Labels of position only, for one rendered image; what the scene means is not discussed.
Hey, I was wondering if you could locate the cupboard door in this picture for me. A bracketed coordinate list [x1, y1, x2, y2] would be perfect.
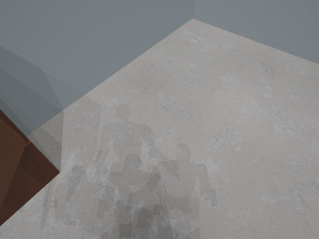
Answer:
[0, 119, 26, 209]

